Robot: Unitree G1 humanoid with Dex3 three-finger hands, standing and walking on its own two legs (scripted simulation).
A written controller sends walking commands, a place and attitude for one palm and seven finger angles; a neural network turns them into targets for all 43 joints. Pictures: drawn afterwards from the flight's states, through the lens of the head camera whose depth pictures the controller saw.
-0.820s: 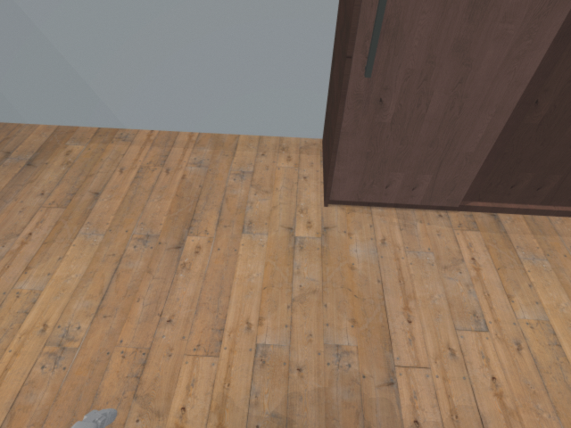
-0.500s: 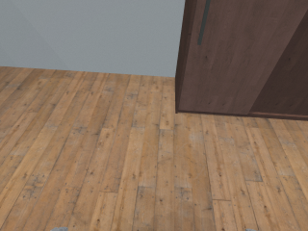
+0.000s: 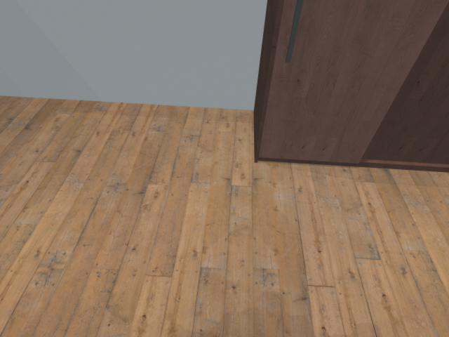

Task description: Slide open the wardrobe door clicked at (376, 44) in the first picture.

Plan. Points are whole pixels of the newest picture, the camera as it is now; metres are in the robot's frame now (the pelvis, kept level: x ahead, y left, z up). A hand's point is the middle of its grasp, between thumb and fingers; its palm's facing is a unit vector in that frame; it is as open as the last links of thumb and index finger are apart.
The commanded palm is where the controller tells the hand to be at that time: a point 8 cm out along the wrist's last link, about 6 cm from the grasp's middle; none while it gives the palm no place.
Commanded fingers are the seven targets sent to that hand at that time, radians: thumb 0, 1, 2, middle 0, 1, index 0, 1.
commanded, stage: look at it before walking up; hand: left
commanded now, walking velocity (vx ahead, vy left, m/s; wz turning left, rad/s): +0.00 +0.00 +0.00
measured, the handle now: (295, 21) +1.24 -0.22 +0.08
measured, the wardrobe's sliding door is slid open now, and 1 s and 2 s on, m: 0.00 0.00 0.00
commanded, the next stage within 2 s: walk to a spot facing it in 0.62 s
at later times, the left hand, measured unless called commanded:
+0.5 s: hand out of the picture +0.07 +0.25 -0.16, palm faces -0.03 -0.94 -0.33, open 7.4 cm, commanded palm none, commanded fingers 0.00 0.90 0.90 -0.20 -0.30 -0.20 -0.30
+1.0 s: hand out of the picture +0.07 +0.22 -0.17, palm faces -0.10 -0.95 -0.29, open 7.4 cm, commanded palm none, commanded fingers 0.00 0.90 0.90 -0.20 -0.30 -0.20 -0.30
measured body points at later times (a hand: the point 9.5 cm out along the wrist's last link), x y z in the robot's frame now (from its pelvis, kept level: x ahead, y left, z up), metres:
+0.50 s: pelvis +0.00 +0.00 +0.00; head +0.00 +0.00 +0.45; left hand +0.07 +0.29 -0.13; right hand +0.08 -0.30 -0.13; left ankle +0.01 +0.13 -0.74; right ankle +0.01 -0.12 -0.74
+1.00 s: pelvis +0.00 -0.01 -0.01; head +0.02 -0.01 +0.44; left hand +0.08 +0.27 -0.15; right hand +0.06 -0.28 -0.15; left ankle +0.01 +0.13 -0.74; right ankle +0.01 -0.12 -0.74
